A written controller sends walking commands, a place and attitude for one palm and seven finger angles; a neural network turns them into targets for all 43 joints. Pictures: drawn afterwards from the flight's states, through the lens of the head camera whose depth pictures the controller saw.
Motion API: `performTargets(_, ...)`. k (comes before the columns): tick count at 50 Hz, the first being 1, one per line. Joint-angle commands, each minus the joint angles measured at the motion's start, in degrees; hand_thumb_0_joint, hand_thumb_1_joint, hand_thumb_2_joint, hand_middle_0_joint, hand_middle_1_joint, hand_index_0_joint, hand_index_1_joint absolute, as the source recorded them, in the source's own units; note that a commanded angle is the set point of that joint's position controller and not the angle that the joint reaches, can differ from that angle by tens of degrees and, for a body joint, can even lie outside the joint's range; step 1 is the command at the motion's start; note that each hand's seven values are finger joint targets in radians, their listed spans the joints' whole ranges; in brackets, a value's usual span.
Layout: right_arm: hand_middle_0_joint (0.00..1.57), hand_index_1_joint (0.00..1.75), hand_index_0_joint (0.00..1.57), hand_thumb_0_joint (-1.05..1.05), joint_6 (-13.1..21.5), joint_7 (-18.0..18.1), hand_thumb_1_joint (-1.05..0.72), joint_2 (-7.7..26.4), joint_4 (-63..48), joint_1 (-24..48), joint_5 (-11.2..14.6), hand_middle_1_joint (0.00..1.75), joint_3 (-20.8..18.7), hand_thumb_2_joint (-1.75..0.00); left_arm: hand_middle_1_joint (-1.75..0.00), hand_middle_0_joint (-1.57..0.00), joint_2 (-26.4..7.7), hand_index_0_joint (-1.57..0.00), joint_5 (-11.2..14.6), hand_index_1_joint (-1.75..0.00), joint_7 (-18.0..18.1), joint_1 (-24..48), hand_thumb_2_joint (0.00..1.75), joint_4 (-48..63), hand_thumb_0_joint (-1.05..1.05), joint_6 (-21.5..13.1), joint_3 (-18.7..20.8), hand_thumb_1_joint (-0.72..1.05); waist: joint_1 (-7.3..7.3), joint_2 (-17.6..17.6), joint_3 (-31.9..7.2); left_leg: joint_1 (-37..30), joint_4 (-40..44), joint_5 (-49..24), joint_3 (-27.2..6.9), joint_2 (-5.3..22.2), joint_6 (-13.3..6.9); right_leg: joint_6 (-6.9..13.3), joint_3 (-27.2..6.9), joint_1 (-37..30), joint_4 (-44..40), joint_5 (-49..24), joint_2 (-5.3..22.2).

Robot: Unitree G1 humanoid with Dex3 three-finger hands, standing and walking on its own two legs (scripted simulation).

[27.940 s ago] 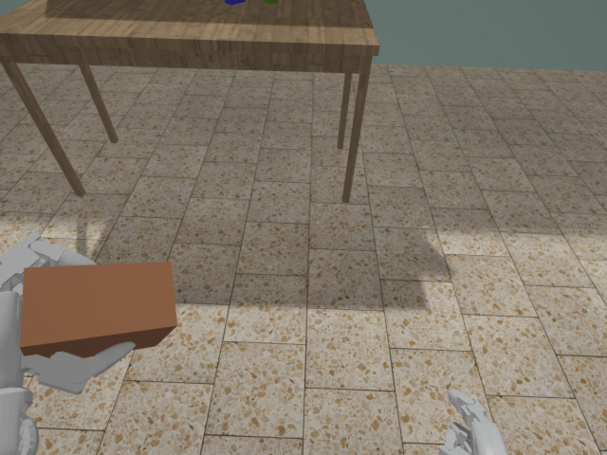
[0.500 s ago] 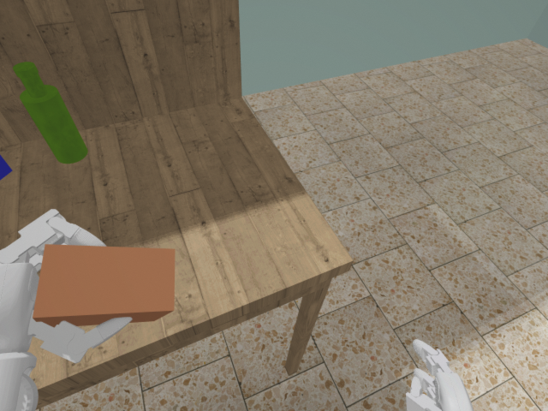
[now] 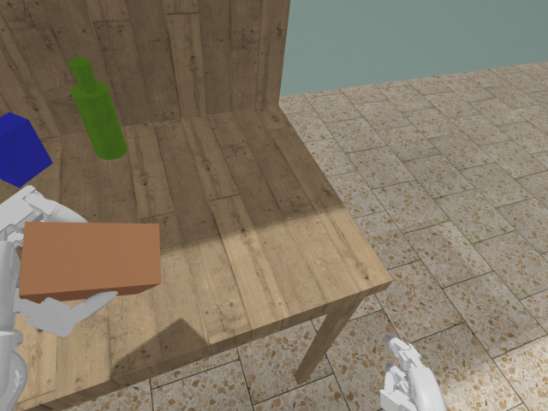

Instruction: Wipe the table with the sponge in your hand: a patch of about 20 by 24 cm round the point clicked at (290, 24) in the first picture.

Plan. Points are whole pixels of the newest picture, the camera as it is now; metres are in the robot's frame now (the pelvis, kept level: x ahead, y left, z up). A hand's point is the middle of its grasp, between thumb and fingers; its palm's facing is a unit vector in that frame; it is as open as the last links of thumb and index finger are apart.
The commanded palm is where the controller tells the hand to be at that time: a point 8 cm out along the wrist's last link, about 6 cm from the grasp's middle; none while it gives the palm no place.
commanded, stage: come to a stop and stand still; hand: left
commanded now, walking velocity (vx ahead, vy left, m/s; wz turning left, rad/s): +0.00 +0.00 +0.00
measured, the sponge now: (111, 263) +0.24 +0.22 +0.13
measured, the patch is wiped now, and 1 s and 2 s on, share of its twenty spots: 0.00 0.00 0.00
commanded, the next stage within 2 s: look again from close up in 0.30 s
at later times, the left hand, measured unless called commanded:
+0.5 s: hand (85, 260) +0.22 +0.23 +0.16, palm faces +0.38 -0.86 -0.35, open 10.2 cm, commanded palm +0.17 +0.27 +0.17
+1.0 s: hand (101, 256) +0.23 +0.22 +0.16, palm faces +0.37 -0.86 -0.36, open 10.2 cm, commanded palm +0.17 +0.25 +0.17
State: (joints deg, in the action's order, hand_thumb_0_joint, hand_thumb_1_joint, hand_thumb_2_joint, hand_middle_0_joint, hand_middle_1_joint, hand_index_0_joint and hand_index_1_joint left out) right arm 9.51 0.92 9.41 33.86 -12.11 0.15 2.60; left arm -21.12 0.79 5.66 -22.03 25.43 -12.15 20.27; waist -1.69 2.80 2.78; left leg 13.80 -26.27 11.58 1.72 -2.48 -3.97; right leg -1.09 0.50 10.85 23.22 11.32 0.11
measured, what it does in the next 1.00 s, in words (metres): stands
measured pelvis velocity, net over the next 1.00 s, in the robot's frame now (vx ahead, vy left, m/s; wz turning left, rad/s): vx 0.01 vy -0.03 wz -0.01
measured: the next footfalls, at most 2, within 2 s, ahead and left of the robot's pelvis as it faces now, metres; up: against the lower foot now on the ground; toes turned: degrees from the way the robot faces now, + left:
none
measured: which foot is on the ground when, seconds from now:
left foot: down 0.00-1.00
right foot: down 0.00-1.00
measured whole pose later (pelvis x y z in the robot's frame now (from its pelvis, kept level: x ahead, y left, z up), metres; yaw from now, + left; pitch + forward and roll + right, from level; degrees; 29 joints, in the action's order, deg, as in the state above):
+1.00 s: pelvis +0.01 -0.03 +0.00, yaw -1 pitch +0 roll -1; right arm 5.8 2.4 10.7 33.2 -11.8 1.1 0.9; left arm -21.3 3.0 6.2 -24.3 26.0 -9.8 20.3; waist -0.5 1.8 1.4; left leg 12.6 -23.9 11.0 1.4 -0.5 -1.6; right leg 1.1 0.6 10.4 21.8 11.0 -1.9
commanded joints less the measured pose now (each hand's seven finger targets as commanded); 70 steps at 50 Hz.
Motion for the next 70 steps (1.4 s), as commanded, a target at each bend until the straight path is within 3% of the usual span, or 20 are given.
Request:
performTargets(1,0.2,0.3,0.2,0.0,3.0,0.5,-0.9,8.9,-8.9,4.7,0.0,0.3,-4.4,-0.9,-1.6,-1.2,-9.2,-1.2,0.9,-1.6,1.0,5.7,1.3,16.2,0.0,-4.4,4.9,0.1,0.72,-9.6,-10.7,-3.4,6.8,-10.7,-7.5,8.0,4.4,2.2,-1.5,-5.4,-0.6,-8.3,1.4)
performTargets(5,0.2,0.3,0.2,0.0,2.0,0.5,-0.9,8.9,-9.1,4.7,0.4,0.3,-4.7,-0.9,-1.6,-1.2,-8.2,-1.2,1.3,-1.6,1.0,1.0,1.3,14.3,0.0,-3.7,4.8,0.1,0.79,-7.4,-11.1,-4.4,5.4,-14.8,-6.8,7.8,4.7,2.3,-1.7,-5.4,-1.4,-10.5,1.8)
performTargets(7,0.2,0.3,0.2,0.0,1.4,0.6,-0.9,9.1,-9.1,4.8,0.4,0.3,-4.8,-0.9,-1.6,-1.2,-8.7,-1.2,1.6,-1.6,1.1,0.1,1.3,13.3,0.0,-3.4,5.7,0.1,0.8,-5.9,-10.9,-3.4,5.4,-13.5,-6.7,7.6,4.6,2.3,-2.1,-5.9,-2.0,-11.0,2.3)
performTargets(8,0.2,0.3,0.2,0.0,1.3,0.8,-0.9,9.2,-9.0,5.7,0.6,0.3,-4.9,-0.9,-1.6,-1.2,-9.4,-1.2,1.7,-1.6,1.4,-0.4,1.3,12.9,0.0,-3.2,6.7,0.1,0.86,-6.7,-11.0,-3.6,5.6,-12.1,-6.2,7.4,4.5,2.2,-2.4,-5.5,-2.0,-10.3,1.9)
performTargets(9,0.2,0.3,0.2,0.0,0.9,0.8,-0.9,9.0,-9.0,5.0,0.4,0.3,-4.6,-0.9,-1.6,-1.2,-7.4,-1.2,1.9,-1.6,1.1,-0.9,1.3,11.9,0.0,-3.2,4.9,0.1,0.97,-6.3,-9.7,-2.4,6.0,-11.4,-6.4,7.3,4.2,2.2,-1.8,-5.3,-2.4,-10.1,2.0)
performTargets(13,0.2,0.3,0.2,0.0,0.6,1.4,-0.9,9.2,-9.4,6.2,0.8,0.3,-4.7,-0.9,-1.6,-1.2,-10.1,-1.2,1.9,-1.6,1.5,1.5,1.3,14.0,0.0,-3.1,6.7,0.1,1.02,-7.1,-9.4,-2.3,6.5,-8.2,-6.3,7.2,3.8,2.3,-3.0,-5.1,-2.8,-9.3,2.3)
performTargets(14,0.2,0.3,0.2,0.0,0.5,1.5,-0.9,9.0,-9.5,5.8,0.5,0.3,-4.5,-0.9,-1.6,-1.2,-8.4,-1.2,2.1,-1.6,1.3,1.2,1.3,13.3,0.0,-3.2,5.1,0.1,0.99,-6.7,-8.7,-1.9,6.8,-7.3,-6.4,7.2,3.4,2.2,-2.5,-5.1,-3.1,-9.1,2.3)
performTargets(18,0.2,0.3,0.2,0.0,0.9,1.8,-0.9,9.2,-9.3,6.5,0.8,0.3,-4.8,-0.9,-1.6,-1.2,-10.1,-1.2,2.0,-1.6,1.7,2.5,1.3,15.2,0.0,-3.0,6.1,0.1,0.93,-8.1,-9.9,-3.3,6.6,-6.5,-6.3,7.0,3.3,2.3,-3.6,-4.9,-3.1,-8.8,2.5)
performTargets(19,0.2,0.3,0.2,0.0,0.8,1.8,-0.9,9.1,-9.3,6.1,0.5,0.3,-4.5,-0.9,-1.6,-1.2,-7.7,-1.2,2.0,-1.6,1.4,2.5,1.3,14.6,0.0,-3.1,3.7,0.1,1.01,-8.2,-8.8,-2.6,6.9,-5.1,-6.3,7.0,3.1,2.3,-3.2,-4.5,-3.5,-8.0,2.6)
performTargets(20,0.2,0.3,0.2,0.0,0.9,1.8,-0.9,9.2,-9.5,5.9,0.7,0.3,-4.7,-0.9,-1.6,-1.2,-9.1,-1.2,1.9,-1.6,1.6,2.6,1.3,14.7,0.0,-3.0,4.8,0.1,0.94,-8.0,-8.7,-2.2,7.2,-4.2,-6.7,7.1,3.2,2.4,-3.5,-4.7,-3.6,-7.4,2.7)
performTargets(25,0.2,0.3,0.2,0.0,0.5,1.9,-0.9,9.2,-9.4,5.8,0.7,0.3,-4.8,-0.9,-1.6,-1.2,-8.3,-1.2,1.8,-1.6,1.7,2.0,1.3,11.4,0.0,-2.3,4.5,0.1,0.99,-5.2,-6.4,-0.9,7.6,0.9,-6.6,6.8,2.7,2.4,-4.6,-2.8,-5.7,-3.6,2.8)
performTargets(41,0.2,0.3,0.2,0.0,0.2,2.2,-0.9,9.1,-9.3,6.1,0.7,0.3,-4.8,-0.9,-1.6,-1.2,-9.3,-1.2,2.4,-1.6,1.7,1.1,1.3,13.2,0.0,-1.7,5.7,0.1,1.07,-4.8,-8.9,-3.3,7.7,-3.5,-7.2,7.9,3.0,2.2,-3.9,-3.2,-4.5,-5.9,2.3)
performTargets(45,0.2,0.3,0.2,0.0,-0.3,2.0,-0.9,9.0,-9.6,6.0,0.8,0.3,-4.9,-0.9,-1.6,-1.2,-9.1,-1.2,2.6,-1.6,1.4,2.5,1.3,13.1,0.0,-1.5,5.3,0.1,1.22,-7.1,-7.9,-2.9,9.4,-2.9,-8.2,9.6,3.2,1.9,-2.7,-2.4,-3.2,-4.4,1.3)
performTargets(50,0.2,0.3,0.2,0.0,-0.8,1.6,-0.9,8.9,-10.1,5.9,0.9,0.3,-5.2,-0.9,-1.6,-1.2,-8.8,-1.2,2.8,-1.6,1.1,2.7,1.3,13.4,0.0,-1.0,4.9,0.1,1.35,-7.4,-7.6,-2.0,8.9,-2.1,-8.1,10.6,2.9,1.7,-2.3,-2.3,-3.0,-3.9,1.1)
performTargets(54,0.2,0.3,0.2,0.0,-1.1,1.2,-0.9,8.7,-10.3,6.1,0.8,0.3,-5.2,-0.9,-1.6,-1.2,-8.6,-1.2,3.2,-1.6,1.1,1.9,1.3,15.2,0.0,-0.8,4.8,0.1,1.45,-8.6,-8.6,-2.5,6.9,-3.6,-7.0,10.6,2.5,1.8,-2.5,-2.0,-3.2,-5.1,1.2)
performTargets(58,0.2,0.3,0.2,0.0,-1.3,1.2,-0.9,8.7,-10.3,6.3,1.1,0.3,-5.6,-0.9,-1.6,-1.2,-10.7,-1.2,3.5,-1.6,1.3,0.9,1.3,16.7,0.0,-0.4,6.9,0.1,1.48,-8.7,-10.1,-4.3,4.5,-7.4,-6.3,10.8,2.7,2.2,-3.4,-1.3,-2.9,-7.3,1.6)
performTargets(59,0.2,0.3,0.2,0.0,-1.5,1.2,-0.9,8.7,-10.5,6.0,0.7,0.3,-5.5,-0.9,-1.6,-1.2,-9.4,-1.2,3.8,-1.6,1.1,0.7,1.3,17.2,0.0,-0.5,5.8,0.1,1.52,-8.9,-10.3,-3.7,4.3,-7.5,-6.5,10.9,2.5,2.1,-3.0,-1.7,-2.7,-7.5,1.5)
performTargets(63,0.2,0.3,0.2,0.0,-1.9,1.4,-0.9,8.8,-10.4,6.0,1.1,0.3,-6.0,-0.9,-1.6,-1.2,-11.1,-1.2,4.4,-1.6,1.0,-1.6,1.3,15.9,0.0,0.4,7.9,0.1,1.54,-6.9,-10.4,-4.1,1.8,-8.6,-5.6,11.0,2.6,2.4,-4.3,-0.8,-3.0,-9.4,2.2)
performTargets(64,0.2,0.3,0.2,0.0,-2.2,1.4,-0.9,8.9,-10.5,5.5,0.9,0.3,-5.8,-0.9,-1.6,-1.2,-9.1,-1.2,4.5,-1.6,0.7,-1.6,1.3,15.4,0.0,0.5,6.0,0.1,1.77,-6.4,-9.7,-3.1,1.6,-7.5,-5.4,10.6,2.5,2.6,-4.3,-0.8,-3.1,-9.0,2.2)
performTargets(70,0.2,0.3,0.2,0.0,-2.7,1.8,-0.9,9.1,-10.8,5.3,1.1,0.3,-6.5,-0.9,-1.6,-1.2,-10.7,-1.2,5.1,-1.6,0.6,-2.1,1.3,16.0,0.0,1.3,7.2,0.1,1.78,-4.1,-10.2,-3.3,-1.8,-4.5,-4.0,9.6,2.5,3.0,-6.5,1.0,-3.3,-9.1,3.8)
